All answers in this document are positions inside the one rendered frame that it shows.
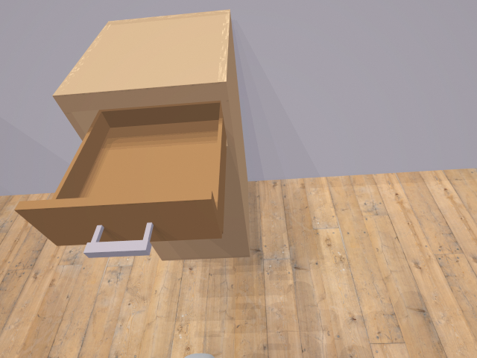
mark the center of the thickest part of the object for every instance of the handle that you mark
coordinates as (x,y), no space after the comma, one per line
(95,248)

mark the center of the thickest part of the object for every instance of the cabinet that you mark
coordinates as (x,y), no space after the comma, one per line
(175,59)

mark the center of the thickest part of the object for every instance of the drawer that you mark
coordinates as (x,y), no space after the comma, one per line
(164,164)

